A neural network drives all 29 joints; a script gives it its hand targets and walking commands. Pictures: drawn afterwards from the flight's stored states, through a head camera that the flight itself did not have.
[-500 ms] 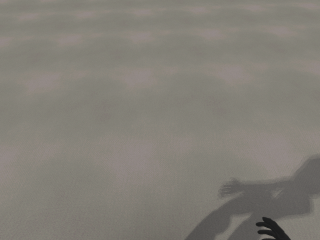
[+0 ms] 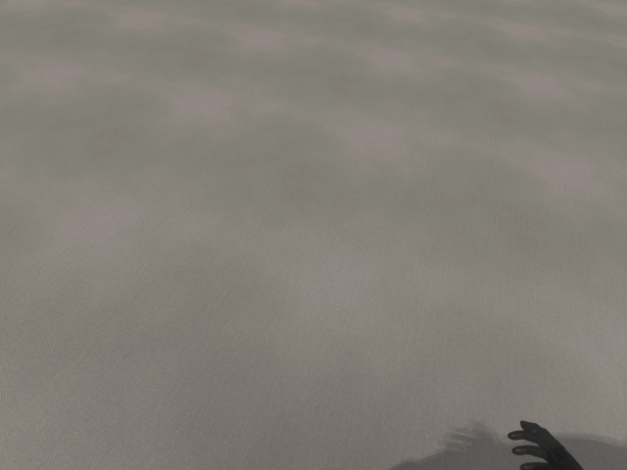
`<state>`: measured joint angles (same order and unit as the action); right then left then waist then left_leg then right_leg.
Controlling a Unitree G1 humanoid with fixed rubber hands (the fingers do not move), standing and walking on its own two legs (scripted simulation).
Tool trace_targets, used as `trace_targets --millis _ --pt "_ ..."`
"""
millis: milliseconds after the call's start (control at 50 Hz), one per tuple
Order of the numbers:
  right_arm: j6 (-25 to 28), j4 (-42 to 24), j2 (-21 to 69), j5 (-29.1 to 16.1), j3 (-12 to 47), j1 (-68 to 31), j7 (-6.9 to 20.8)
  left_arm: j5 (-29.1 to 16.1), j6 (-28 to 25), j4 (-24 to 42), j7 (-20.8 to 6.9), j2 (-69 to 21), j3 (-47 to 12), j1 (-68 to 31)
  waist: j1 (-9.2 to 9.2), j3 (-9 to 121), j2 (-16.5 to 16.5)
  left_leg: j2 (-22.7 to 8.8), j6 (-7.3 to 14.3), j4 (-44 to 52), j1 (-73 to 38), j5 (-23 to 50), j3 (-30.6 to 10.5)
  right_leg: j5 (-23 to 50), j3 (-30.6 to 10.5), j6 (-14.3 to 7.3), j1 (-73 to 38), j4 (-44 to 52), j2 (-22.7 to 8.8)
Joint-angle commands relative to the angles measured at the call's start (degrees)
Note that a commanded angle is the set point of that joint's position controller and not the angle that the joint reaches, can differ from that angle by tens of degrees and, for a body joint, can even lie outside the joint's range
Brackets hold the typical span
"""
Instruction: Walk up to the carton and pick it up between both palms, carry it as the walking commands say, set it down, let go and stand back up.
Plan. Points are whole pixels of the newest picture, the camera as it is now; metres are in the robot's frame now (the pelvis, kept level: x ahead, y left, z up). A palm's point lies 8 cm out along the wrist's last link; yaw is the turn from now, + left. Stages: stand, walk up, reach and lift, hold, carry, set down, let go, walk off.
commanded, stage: walk up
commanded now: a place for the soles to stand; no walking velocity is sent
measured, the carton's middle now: out of the picture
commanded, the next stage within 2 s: none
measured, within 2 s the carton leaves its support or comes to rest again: neither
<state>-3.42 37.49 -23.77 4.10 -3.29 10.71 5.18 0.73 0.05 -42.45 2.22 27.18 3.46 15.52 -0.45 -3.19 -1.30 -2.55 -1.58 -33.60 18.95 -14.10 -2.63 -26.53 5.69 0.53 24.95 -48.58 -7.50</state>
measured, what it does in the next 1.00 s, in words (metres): steps to the left, turning left: right foot, then left foot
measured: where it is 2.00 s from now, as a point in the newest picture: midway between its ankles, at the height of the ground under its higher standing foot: outside the picture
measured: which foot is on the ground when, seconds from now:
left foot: down 0.00-0.22, up 0.24-0.62, down 0.64-0.90, up 0.92-1.00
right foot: up 0.00-0.20, down 0.22-0.64, up 0.66-0.86, down 0.88-1.00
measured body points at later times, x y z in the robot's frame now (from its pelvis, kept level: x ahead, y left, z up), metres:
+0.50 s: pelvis -0.06 +0.04 +0.01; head -0.04 +0.02 +0.46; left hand -0.08 +0.40 -0.03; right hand +0.19 -0.20 -0.09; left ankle -0.09 +0.24 -0.66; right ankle +0.03 -0.04 -0.73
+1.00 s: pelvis -0.10 +0.12 +0.00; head -0.09 +0.10 +0.45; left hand -0.29 +0.41 -0.05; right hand +0.24 +0.02 -0.07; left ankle -0.17 +0.24 -0.67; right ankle +0.01 +0.09 -0.73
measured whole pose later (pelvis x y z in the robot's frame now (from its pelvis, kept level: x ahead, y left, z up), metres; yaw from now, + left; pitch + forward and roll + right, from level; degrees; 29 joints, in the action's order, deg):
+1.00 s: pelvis -0.10 +0.12 +0.00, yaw +49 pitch -1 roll +0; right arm -6.0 34.6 -26.0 5.3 -5.2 11.6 8.1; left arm 3.7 -3.3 -35.6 3.8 26.5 2.9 21.6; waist -0.2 -0.2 2.4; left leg 1.5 -2.0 -57.6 30.3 -19.0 -5.0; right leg -11.6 10.1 -2.2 17.0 -30.2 -3.7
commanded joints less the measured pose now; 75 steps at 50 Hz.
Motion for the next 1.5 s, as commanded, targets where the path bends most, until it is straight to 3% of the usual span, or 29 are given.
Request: trace_targets --millis 0,100,180,200,220,240,280,340,460,540,600,620,640,660,720,840,860,880,900,940,1000,1100,1220,1240,1280,1360,1440,1460,1480 --pt "0.81 -5.45 -14.81 0.45 -4.26 -4.56 -1.51 -0.42 -2.05 3.13 -0.26 8.54 1.77 2.42 0.24 5.49 13.69 -6.93 14.28 12.11 -4.86 15.89 -11.79 1.83 -3.22 -0.55 4.85 -10.98 4.54" --pt "-1.34 -6.42 -12.94 -1.71 -4.25 0.16 -0.59 -0.31 -1.92 4.91 0.49 6.76 2.61 0.99 -1.93 6.33 12.45 -6.59 13.92 13.16 -4.68 16.52 -17.43 4.19 -1.26 -0.78 2.52 2.73 8.46" --pt "-1.47 -8.09 -11.50 -2.09 -4.26 -4.03 0.19 -0.41 -2.90 3.75 1.42 5.81 2.54 9.44 3.58 9.71 12.44 -4.83 9.07 14.33 6.28 1.12 -19.96 13.02 -3.38 -3.33 -17.25 21.78 9.91" --pt "-0.88 -8.30 -9.03 -2.19 -3.21 -3.34 0.14 -0.05 -3.14 4.28 1.61 7.81 3.33 12.21 5.25 10.51 4.52 0.08 5.70 9.34 11.52 -6.50 -16.77 8.92 -10.22 -5.32 -23.10 30.79 4.48" --pt "-0.42 -9.23 -5.53 -1.31 -2.29 -0.50 -0.22 1.48 -3.04 5.43 1.34 13.33 4.48 12.06 5.25 11.93 -12.11 7.50 1.42 -8.93 19.21 -15.07 -7.90 -4.90 -28.73 -9.75 -26.92 38.40 -12.71" --pt "-0.24 -9.35 -9.20 0.79 -3.43 -1.45 -1.24 2.80 -2.62 7.83 1.83 13.81 4.48 4.72 3.90 4.40 -7.34 5.45 0.00 -22.24 21.17 -14.06 -6.30 -4.22 -34.62 -15.30 -12.61 40.36 -22.09" --pt "-0.68 -8.18 -13.62 1.44 -5.09 -1.59 -0.35 3.42 -3.83 9.28 1.83 9.96 3.54 0.70 1.50 1.00 1.75 2.53 -0.73 -36.02 18.98 -7.22 -9.09 3.44 -23.40 -16.36 -8.18 38.21 -16.93" --pt "-1.58 -6.24 -12.10 0.79 -4.80 2.97 2.13 3.78 -3.92 10.55 1.88 8.66 3.86 -1.41 -0.97 2.81 -4.18 0.07 -2.68 -38.02 17.62 -0.38 -4.59 9.64 -8.13 -11.98 -8.75 33.50 -10.23" --pt "-1.85 -9.61 -10.44 -0.10 -3.40 -5.16 4.29 4.04 -3.19 11.32 2.22 13.56 6.02 5.06 4.60 2.99 -7.75 -4.15 -1.83 -18.61 15.22 -4.91 2.78 0.62 -4.22 -13.38 -14.93 33.29 -14.15" --pt "-1.46 -8.54 -9.84 -1.69 -3.54 -4.37 4.82 3.60 -2.64 12.06 1.77 14.77 6.03 1.95 2.13 3.11 -11.86 -3.64 0.55 -7.26 1.71 -5.58 5.29 -2.72 3.40 -9.75 -8.09 31.66 -14.35" --pt "-0.31 -5.75 -10.72 -0.75 -4.55 -0.87 3.83 2.21 -1.80 10.58 0.59 12.91 4.33 3.86 -0.31 5.59 -4.64 2.19 2.52 4.13 -7.46 -3.62 8.33 -0.64 7.01 -6.48 -7.32 20.22 -12.87" --pt "0.22 -3.73 -13.67 -1.04 -5.53 2.98 2.92 2.02 -1.27 10.19 0.06 11.18 3.81 5.20 -2.81 6.38 3.08 1.51 5.02 10.18 -14.72 -5.57 2.32 1.30 9.45 -4.16 -2.01 8.74 -9.77" --pt "0.00 -2.77 -19.31 -0.64 -6.87 5.31 1.86 1.59 -0.81 10.97 -0.73 8.14 2.29 3.93 -4.56 3.75 17.44 -10.50 9.66 14.40 -17.48 2.53 -17.64 -10.58 10.67 -0.94 11.83 -7.20 -2.96" --pt "0.26 -6.00 -20.82 0.12 -6.39 2.16 1.81 -0.10 -1.33 14.72 0.09 9.20 2.05 -1.39 -6.80 3.66 22.63 -12.32 18.03 19.88 -9.47 -2.11 -28.40 -12.91 1.90 0.32 13.50 -9.52 2.65" --pt "-0.76 -6.73 -16.72 -0.24 -5.65 -4.39 1.41 -0.26 -2.34 9.75 0.22 12.15 3.18 3.95 -2.21 1.68 13.52 -4.76 14.88 14.12 -5.64 1.89 -15.18 1.00 -0.24 1.25 8.10 -6.97 0.85" --pt "-1.55 -9.43 -12.77 -0.34 -4.32 -10.90 2.67 0.68 -3.63 6.38 1.53 9.45 2.46 13.58 3.56 6.54 9.39 -0.71 9.44 12.38 11.68 -6.01 -17.12 11.57 -1.61 -3.05 -20.08 19.77 7.66" --pt "-1.11 -9.45 -10.34 -0.40 -3.41 -10.04 2.40 1.26 -3.57 5.90 1.71 11.94 3.17 16.58 5.90 7.22 3.86 3.36 5.69 7.03 19.11 -14.12 -13.50 7.25 -6.65 -3.99 -28.13 27.45 4.74" --pt "-0.63 -10.34 -4.83 -0.26 -2.15 -6.02 2.27 2.48 -3.68 7.58 1.71 16.44 4.34 17.40 5.57 11.70 -10.52 8.18 2.60 -11.25 22.60 -17.47 -6.97 -11.07 -25.64 -6.79 -31.26 35.65 -12.86" --pt "-0.55 -11.84 -8.11 1.52 -3.18 -6.40 1.73 3.36 -3.47 10.36 2.41 19.20 4.73 10.85 4.61 4.91 -8.96 3.33 0.10 -24.04 24.88 -14.73 -7.32 -20.69 -37.18 -12.92 -15.81 43.59 -26.34" --pt "-1.02 -10.64 -13.43 1.84 -5.43 -4.90 2.68 3.32 -4.62 11.72 2.55 13.86 3.89 5.17 0.74 0.19 0.85 -2.74 -1.00 -32.69 19.53 -5.17 -7.76 -6.46 -22.19 -12.39 -8.92 39.72 -20.28" --pt "-1.22 -9.49 -12.54 0.26 -4.37 -0.96 4.41 4.21 -4.61 12.98 2.10 12.27 4.50 4.49 -0.30 0.42 -5.55 -5.65 -2.18 -29.81 17.31 -1.08 -1.73 3.55 -4.06 -8.40 -10.21 34.35 -12.91" --pt "-1.28 -12.08 -10.26 -1.74 -3.05 -8.01 6.22 4.63 -4.70 14.40 2.11 15.49 6.33 8.60 3.87 0.97 -7.29 -6.49 -0.43 -15.47 10.98 -1.60 3.04 3.26 4.35 -9.07 -11.57 33.84 -14.97" --pt "-0.53 -9.33 -13.67 -2.41 -4.54 -3.51 4.82 2.74 -2.95 14.48 0.68 15.87 5.76 7.94 -0.56 4.51 -5.12 1.27 3.41 1.70 -6.93 -3.48 6.17 2.87 11.02 -6.00 -8.99 19.61 -14.89" --pt "-0.01 -6.59 -16.12 -2.69 -5.68 1.99 3.90 2.60 -2.43 14.16 0.21 14.17 5.07 9.51 -3.41 7.23 1.53 2.28 5.90 5.34 -16.06 -5.19 2.59 3.85 12.01 -4.64 -4.00 7.91 -12.94" --pt "-0.04 -8.72 -23.93 -2.03 -7.19 2.04 2.38 0.22 -2.36 18.23 -0.72 11.87 3.49 5.96 -6.81 4.58 21.85 -10.83 18.01 16.29 -19.77 -5.97 -31.82 -15.41 5.54 0.80 19.03 -12.22 2.10" --pt "-1.08 -10.35 -19.29 -2.41 -5.94 -7.58 1.40 -0.34 -3.64 12.13 -0.11 14.61 4.23 11.67 -0.48 2.93 14.80 -3.86 14.50 14.89 -6.30 -3.09 -16.72 0.93 -0.07 0.84 3.55 -0.61 1.26" --pt "-1.54 -12.20 -15.65 -1.65 -4.94 -12.64 2.65 0.43 -4.33 8.67 0.88 12.06 3.76 18.94 4.73 6.35 10.85 -0.59 10.98 11.42 7.13 -11.67 -16.81 11.20 -0.21 -2.50 -18.36 18.78 6.28" --pt "-1.34 -12.01 -11.68 -2.23 -3.82 -13.10 3.04 0.88 -4.44 7.24 1.08 14.39 4.69 22.63 7.70 7.30 4.32 3.51 7.25 5.77 18.11 -19.41 -13.87 10.60 -3.84 -3.91 -30.39 24.66 3.87" --pt "-0.72 -12.64 -8.21 -1.75 -2.83 -10.40 3.01 1.59 -4.50 8.40 1.07 18.03 5.57 24.06 8.19 8.28 -8.47 7.75 4.13 -10.22 25.07 -21.11 -7.93 -9.74 -21.00 -6.92 -35.41 35.38 -10.52"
